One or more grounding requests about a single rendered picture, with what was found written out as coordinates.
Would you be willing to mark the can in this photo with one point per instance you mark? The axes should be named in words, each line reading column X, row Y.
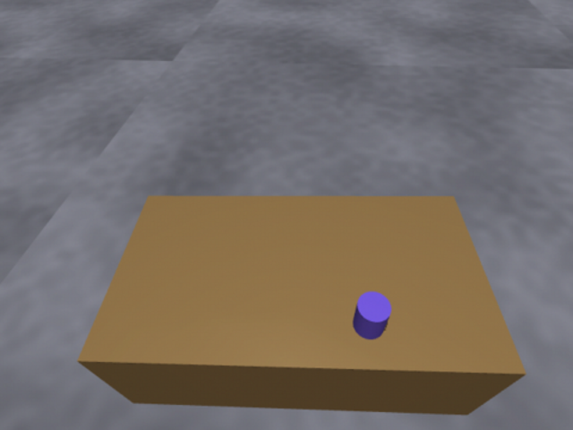
column 371, row 315

